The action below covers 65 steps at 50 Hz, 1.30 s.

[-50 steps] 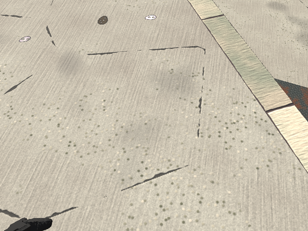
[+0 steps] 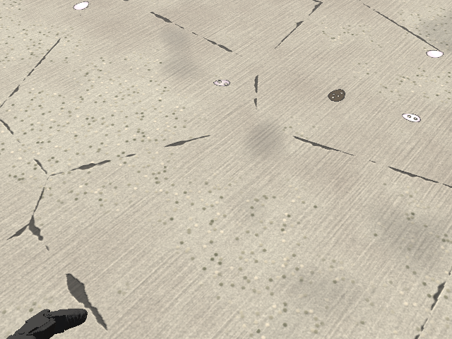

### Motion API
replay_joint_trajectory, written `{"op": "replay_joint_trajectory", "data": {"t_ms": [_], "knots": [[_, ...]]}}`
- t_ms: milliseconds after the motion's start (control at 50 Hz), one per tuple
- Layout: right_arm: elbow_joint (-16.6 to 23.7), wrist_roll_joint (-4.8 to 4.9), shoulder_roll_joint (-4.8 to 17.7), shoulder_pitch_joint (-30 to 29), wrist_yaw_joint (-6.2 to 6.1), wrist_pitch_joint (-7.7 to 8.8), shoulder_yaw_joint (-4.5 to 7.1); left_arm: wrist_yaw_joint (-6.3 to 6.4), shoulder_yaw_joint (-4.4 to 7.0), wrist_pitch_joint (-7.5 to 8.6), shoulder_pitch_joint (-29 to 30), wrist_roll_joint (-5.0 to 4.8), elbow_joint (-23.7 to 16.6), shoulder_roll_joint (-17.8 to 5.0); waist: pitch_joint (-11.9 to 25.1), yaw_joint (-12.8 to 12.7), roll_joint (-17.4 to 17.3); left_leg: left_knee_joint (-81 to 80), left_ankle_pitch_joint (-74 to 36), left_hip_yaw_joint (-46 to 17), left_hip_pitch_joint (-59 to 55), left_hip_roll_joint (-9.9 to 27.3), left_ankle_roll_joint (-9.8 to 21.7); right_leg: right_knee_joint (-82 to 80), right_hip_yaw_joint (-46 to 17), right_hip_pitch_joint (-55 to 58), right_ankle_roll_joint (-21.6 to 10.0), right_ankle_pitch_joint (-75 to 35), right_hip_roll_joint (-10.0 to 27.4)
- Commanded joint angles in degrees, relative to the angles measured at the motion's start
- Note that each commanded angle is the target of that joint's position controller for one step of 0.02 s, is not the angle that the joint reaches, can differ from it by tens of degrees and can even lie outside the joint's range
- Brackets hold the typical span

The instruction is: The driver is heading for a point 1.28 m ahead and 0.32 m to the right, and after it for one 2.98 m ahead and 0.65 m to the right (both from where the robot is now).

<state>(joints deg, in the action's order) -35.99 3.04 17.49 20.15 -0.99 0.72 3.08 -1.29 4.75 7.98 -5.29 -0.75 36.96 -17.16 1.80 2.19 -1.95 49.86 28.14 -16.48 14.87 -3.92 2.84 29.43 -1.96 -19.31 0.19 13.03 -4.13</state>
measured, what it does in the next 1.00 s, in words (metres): walks ahead, turning right: left foot, then right foot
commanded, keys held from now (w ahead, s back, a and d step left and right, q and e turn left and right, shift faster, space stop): w+shift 0.08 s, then w+e+shift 0.92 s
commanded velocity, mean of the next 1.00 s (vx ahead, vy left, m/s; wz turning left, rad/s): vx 0.96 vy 0.00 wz -0.46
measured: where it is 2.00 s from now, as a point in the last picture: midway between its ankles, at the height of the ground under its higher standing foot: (320, 134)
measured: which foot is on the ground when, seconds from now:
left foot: up 0.00-0.36, down 0.38-0.82, up 0.84-1.00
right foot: down 0.00-0.38, up 0.40-0.82, down 0.84-1.00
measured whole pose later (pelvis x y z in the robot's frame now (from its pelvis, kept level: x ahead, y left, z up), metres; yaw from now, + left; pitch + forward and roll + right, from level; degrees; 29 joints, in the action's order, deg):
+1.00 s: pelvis +0.76 -0.07 -0.01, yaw -32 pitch -2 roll +1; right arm -36.4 0.6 14.7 4.9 0.1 8.4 0.8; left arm -3.0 3.5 3.4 -22.8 -0.6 41.4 -17.3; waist -6.1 -3.0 -0.5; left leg 74.7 19.0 -8.5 23.4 1.4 1.6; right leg 35.9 0.4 -18.6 -10.1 14.6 -9.7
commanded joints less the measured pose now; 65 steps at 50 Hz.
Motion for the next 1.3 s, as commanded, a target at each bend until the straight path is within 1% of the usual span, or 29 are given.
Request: {"op": "replay_joint_trajectory", "data": {"t_ms": [20,60,140,220,300,360,380,400,420,440,460,500,560,640,720,780,820,840,860,880,900,920,940,1000,1080,1140,1240,1260,1300], "knots": [[7.18,-0.14,7.4,-5.55,0.05,1.72,0.84,0.35,2.83,-0.25,-12.89,0.6,-0.76,-8.82,-1.1,-8.26,10.84,25.26,-5.46,6.98,40.72,6.37,-0.63,-15.26,-35.23,31.68,-8.55,29.76,25.36],[6.41,-1.37,4.79,-7.05,0.53,2.24,0.46,0.68,1.58,-0.8,-14.87,1.19,1.34,-6.18,-4.68,-7.22,5.9,25.12,-11.59,7.55,38.2,8.62,-0.09,-16.54,-23.6,25.22,-7.74,17.09,20.14],[7.79,-0.48,0.09,-11.44,1.72,3.05,-1.03,0.21,-0.42,-0.6,-18.45,0.8,5.16,-2.43,-9.52,-4.9,7.11,21.82,-14.58,7.26,39.88,8.45,0.4,-20.01,-16.44,17.99,-10.41,10.91,16.71],[10.36,-2.72,-0.34,-20.68,2.89,5.06,-2.28,0.98,-0.87,-1.29,-18.41,-0.18,6.28,-4.05,-12.42,-4.96,4.85,3.98,-24.84,14.53,35.2,10.03,-2.76,-24.72,-11.59,11.45,-12.5,-4.14,15.14],[11.6,-1.72,0.87,-25.93,4.64,7.0,-1.79,1.98,-0.42,-1.77,-22.25,-1.68,8.39,-8.36,-11.09,-5.39,6.14,-12.7,-29.82,16.16,17.42,5.85,-3.0,-26.43,-8.11,11.54,-10.81,-13.59,16.68],[9.08,-0.72,7.5,-13.1,3.24,6.38,1.77,1.85,-0.54,-2.77,-23.84,0.04,10.42,-10.61,0.8,3.85,12.43,-15.53,-22.25,17.72,-4.53,0.92,0.05,-6.86,-5.45,16.22,-7.53,-47.47,16.39],[6.64,-0.48,9.17,-1.57,2.14,5.45,2.96,1.84,-0.76,-2.9,-22.12,0.78,9.67,-10.62,7.0,10.71,12.93,-13.48,-21.25,16.34,-21.76,3.68,0.55,8.0,-4.47,6.29,-5.39,-45.2,14.13],[4.36,-1.3,13.55,10.81,0.73,4.33,4.16,1.92,-2.46,-2.53,-22.93,2.95,7.4,-4.5,17.89,13.31,4.23,-10.73,-7.46,1.06,-40.89,17.63,1.88,29.19,-4.73,-7.53,-3.67,-19.24,10.1],[3.13,-3.94,16.27,10.86,1.9,4.81,3.88,1.7,-4.33,-1.45,-31.61,-1.2,5.52,3.72,30.04,5.74,-17.97,-26.44,20.64,-29.63,-47.38,28.51,8.7,46.32,-8.95,-17.72,-3.48,14.76,3.99],[2.54,-3.54,10.44,8.97,1.97,5.03,2.9,2.04,-2.86,-1.29,-24.62,-4.12,4.93,-2.11,20.41,7.05,-15.56,-35.19,23.66,-32.74,-40.82,26.67,6.91,52.59,-8.75,-24.47,-3.52,11.97,5.83],[1.23,-2.9,7.34,5.59,1.76,5.14,2.13,2.31,-2.24,-1.66,-18.46,-4.53,3.3,-3.52,9.32,6.69,-11.36,-34.55,14.93,-22.5,-33.75,26.0,5.9,54.45,-5.86,-29.84,-3.31,7.97,8.05],[-0.53,-4.24,3.74,0.05,1.9,5.35,1.54,2.05,-2.07,-2.8,-14.82,-2.02,3.04,-2.17,0.78,2.01,-3.27,-34.86,-4.01,-6.81,-17.09,22.48,5.85,50.19,-4.81,-24.6,-3.36,2.17,12.63],[-2.86,-3.42,-0.42,-6.5,1.88,6.08,1.05,0.96,-2.11,-6.67,-14.73,-2.71,2.38,1.24,-5.13,-2.99,-5.64,-39.43,-13.6,7.88,-6.61,20.78,4.84,46.89,-4.8,-21.14,-2.93,3.64,15.86],[-3.69,-3.79,2.98,-9.95,1.05,6.75,1.92,0.2,-2.36,-7.6,-9.17,-1.19,-0.8,0.38,-11.13,-5.21,-2.11,-43.77,-22.58,21.37,-1.76,18.61,4.18,38.48,-3.1,-23.62,-1.7,-8.22,15.63],[-4.81,-3.21,8.53,-6.67,0.48,6.47,3.14,-2.2,-2.38,-6.55,-0.35,-0.88,-3.04,-1.98,-13.12,-2.53,4.66,-46.03,-29.5,30.7,-7.98,16.7,2.19,20.83,4.44,-19.0,-4.53,-19.55,12.24],[-4.94,-2.65,14.09,-5.47,0.6,4.79,4.34,-2.76,-0.66,-6.43,-1.7,-1.97,-3.98,-6.27,-7.91,-5.44,0.01,-35.38,-71.17,32.44,-18.61,17.83,1.16,16.87,11.9,-10.42,-7.41,-14.52,5.0],[-3.65,-1.97,16.68,-7.67,0.64,3.09,5.0,-2.2,2.18,-7.63,-17.47,-2.67,-1.14,-11.65,1.24,-14.4,-4.68,-12.58,-89.59,31.55,-16.93,18.98,1.41,18.68,13.12,8.34,-10.34,-4.59,0.73],[-3.1,-1.87,14.79,-9.6,0.62,3.35,4.34,-1.29,4.6,-8.41,-30.51,-2.46,2.66,-15.8,6.46,-20.43,-1.9,6.6,-80.64,30.2,-5.7,16.46,0.02,14.23,8.7,28.15,-12.71,-5.94,0.1],[-2.9,-3.6,2.93,-7.2,1.17,4.79,0.97,-0.69,4.27,-8.86,-29.23,-2.84,4.84,-17.36,-0.11,-13.95,16.93,33.44,-3.93,27.07,12.18,4.58,-2.92,12.03,-4.25,32.75,-15.41,-6.36,4.96],[2.52,-1.97,-0.65,-1.02,1.56,7.54,-0.92,-1.11,3.12,-6.81,-22.69,-0.86,0.11,-18.43,11.71,-4.28,27.0,46.75,7.86,13.94,30.37,-2.68,-2.98,-5.25,-41.9,42.63,-27.74,16.96,15.37],[3.51,-1.11,7.21,-8.05,1.62,9.56,-0.03,-1.49,2.48,-5.34,-21.53,-0.47,-2.27,-13.21,11.03,-8.64,13.55,41.61,-0.23,7.12,32.24,1.31,0.0,-15.91,-50.63,39.83,-24.27,28.42,18.37],[4.89,-0.04,8.12,-13.4,1.38,10.06,0.37,-1.75,2.22,-3.86,-21.28,-0.03,-1.59,-11.98,3.71,-7.43,5.21,35.57,-4.92,7.9,32.39,2.61,1.12,-18.81,-49.91,31.79,-21.88,28.62,17.98],[3.9,-1.26,6.81,-13.96,0.7,9.84,0.11,-2.13,1.86,-2.8,-18.18,0.17,-1.54,-10.98,-0.12,-4.14,-3.78,30.12,-8.43,7.3,28.01,4.98,1.01,-18.14,-45.67,23.06,-19.79,23.37,16.25],[2.5,-3.21,6.35,-10.83,0.61,7.69,0.64,-0.92,1.01,-2.14,-11.92,0.22,-2.48,-8.56,-3.56,0.58,-1.15,19.67,-11.52,5.82,20.04,7.75,-2.31,-16.86,-32.25,9.81,-19.71,8.44,9.88],[6.38,-4.61,2.51,-22.78,0.6,6.7,-0.44,1.65,0.1,-2.91,-15.58,-1.21,0.02,-6.42,-8.95,-3.87,0.1,-1.34,-22.6,11.1,17.92,6.04,-6.61,-17.47,-20.87,1.26,-17.38,-5.44,4.29],[9.03,-3.85,0.14,-28.93,1.62,7.29,-0.81,2.19,0.63,-3.97,-17.56,-1.26,1.77,-7.43,-7.91,-7.64,3.8,-15.1,-35.09,13.52,9.81,2.42,-7.42,-16.48,-19.15,-2.63,-13.63,-3.15,2.4],[9.55,-0.91,5.64,-28.03,1.95,8.3,1.79,3.08,1.2,-4.41,-18.88,-1.72,4.87,-6.46,-6.41,-6.72,8.58,-23.36,-34.79,10.29,7.03,3.38,-6.37,-9.23,-23.81,11.27,-11.19,-8.33,6.83],[8.48,-0.89,7.35,-23.25,1.8,8.49,2.8,3.12,1.45,-4.73,-18.77,-1.07,5.25,-6.74,-3.62,-4.22,9.52,-22.63,-32.2,11.5,3.38,3.04,-5.19,-4.4,-23.19,15.19,-10.46,-20.5,7.39],[4.11,-0.61,9.94,0.68,0.72,7.5,4.27,1.78,0.29,-5.19,-13.63,2.23,3.27,-5.53,11.93,8.77,10.61,-14.89,-22.94,10.23,-24.2,7.65,-1.27,21.94,-19.26,8.11,-7.65,-32.85,6.1]]}}
Keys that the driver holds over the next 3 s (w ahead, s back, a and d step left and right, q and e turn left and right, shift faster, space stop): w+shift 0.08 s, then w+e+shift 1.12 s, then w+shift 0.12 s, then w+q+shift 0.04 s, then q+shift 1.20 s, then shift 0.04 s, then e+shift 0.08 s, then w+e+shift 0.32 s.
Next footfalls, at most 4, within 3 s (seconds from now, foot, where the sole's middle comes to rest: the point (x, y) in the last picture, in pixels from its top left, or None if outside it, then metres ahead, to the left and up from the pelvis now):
0.38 left None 0.46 0.20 -0.77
0.84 right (258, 237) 0.83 -0.12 -0.77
1.30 left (275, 142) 1.28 -0.23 -0.77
1.68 right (354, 138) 1.30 -0.56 -0.77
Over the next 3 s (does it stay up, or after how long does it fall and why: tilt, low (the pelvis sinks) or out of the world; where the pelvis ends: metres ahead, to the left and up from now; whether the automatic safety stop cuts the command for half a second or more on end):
stays up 1.39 -0.40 0.01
